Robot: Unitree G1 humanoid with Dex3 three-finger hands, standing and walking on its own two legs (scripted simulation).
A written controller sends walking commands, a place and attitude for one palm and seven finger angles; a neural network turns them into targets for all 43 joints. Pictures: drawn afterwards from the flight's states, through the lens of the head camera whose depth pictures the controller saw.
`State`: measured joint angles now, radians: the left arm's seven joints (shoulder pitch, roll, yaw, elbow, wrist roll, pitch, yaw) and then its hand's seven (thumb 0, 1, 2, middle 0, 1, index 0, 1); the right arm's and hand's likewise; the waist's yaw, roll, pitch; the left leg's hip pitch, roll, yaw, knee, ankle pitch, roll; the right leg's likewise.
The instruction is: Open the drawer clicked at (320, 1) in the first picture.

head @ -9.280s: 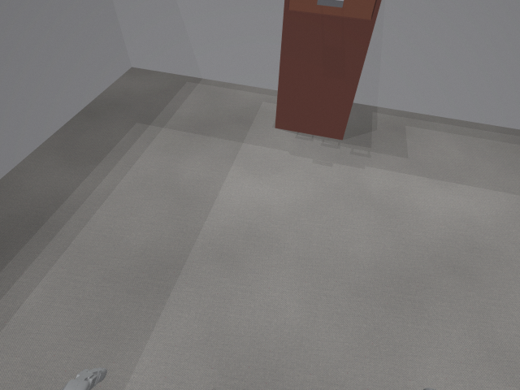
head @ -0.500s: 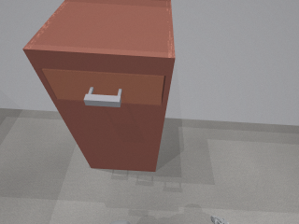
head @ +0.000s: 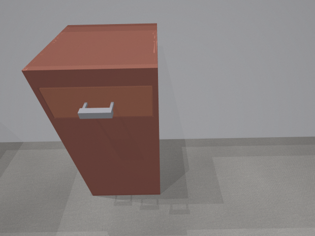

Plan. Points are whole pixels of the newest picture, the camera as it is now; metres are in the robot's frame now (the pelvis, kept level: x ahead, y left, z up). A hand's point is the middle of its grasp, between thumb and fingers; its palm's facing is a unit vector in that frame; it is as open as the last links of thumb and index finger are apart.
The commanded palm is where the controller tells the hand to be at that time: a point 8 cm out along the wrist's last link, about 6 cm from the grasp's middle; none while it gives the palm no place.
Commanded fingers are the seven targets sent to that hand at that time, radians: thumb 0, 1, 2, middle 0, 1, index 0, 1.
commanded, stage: come to a stop and stand still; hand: left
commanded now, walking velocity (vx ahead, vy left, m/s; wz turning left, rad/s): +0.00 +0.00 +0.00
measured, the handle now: (97, 108) +0.54 +0.23 +0.03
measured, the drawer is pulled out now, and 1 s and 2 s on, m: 0.00 0.00 0.00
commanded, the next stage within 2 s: look again from close up in 0.56 s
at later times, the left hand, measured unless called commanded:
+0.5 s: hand out of the picture -0.06 +0.14 -0.17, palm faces +0.10 -0.98 -0.17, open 7.4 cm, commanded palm none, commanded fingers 0.00 0.90 0.90 -0.20 -0.30 -0.20 -0.30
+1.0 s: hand out of the picture -0.01 +0.13 -0.15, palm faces +0.07 -0.98 -0.18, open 7.3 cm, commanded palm none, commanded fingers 0.00 0.90 0.90 -0.20 -0.30 -0.20 -0.30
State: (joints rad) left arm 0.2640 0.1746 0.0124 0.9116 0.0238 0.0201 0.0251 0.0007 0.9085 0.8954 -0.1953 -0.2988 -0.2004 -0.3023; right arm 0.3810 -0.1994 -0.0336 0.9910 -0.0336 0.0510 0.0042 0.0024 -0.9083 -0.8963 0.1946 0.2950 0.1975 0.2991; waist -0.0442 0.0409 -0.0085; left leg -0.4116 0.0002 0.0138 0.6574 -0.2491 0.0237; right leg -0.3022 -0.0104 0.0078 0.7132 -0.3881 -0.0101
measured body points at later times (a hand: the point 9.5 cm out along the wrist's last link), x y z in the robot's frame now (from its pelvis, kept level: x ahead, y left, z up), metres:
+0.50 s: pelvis -0.02 -0.02 +0.01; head -0.05 -0.02 +0.46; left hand -0.06 +0.19 -0.15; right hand +0.00 -0.24 -0.15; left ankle -0.01 +0.10 -0.72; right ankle +0.03 -0.13 -0.72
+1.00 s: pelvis +0.00 -0.03 +0.02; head +0.01 -0.04 +0.47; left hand -0.01 +0.18 -0.14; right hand -0.03 -0.24 -0.14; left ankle -0.01 +0.10 -0.72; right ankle +0.03 -0.13 -0.72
